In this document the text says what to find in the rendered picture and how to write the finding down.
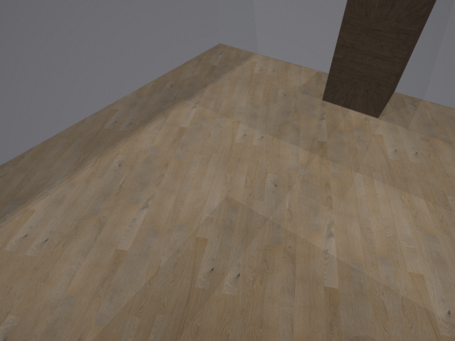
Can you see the cabinet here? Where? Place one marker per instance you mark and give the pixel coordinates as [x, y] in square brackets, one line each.
[375, 42]

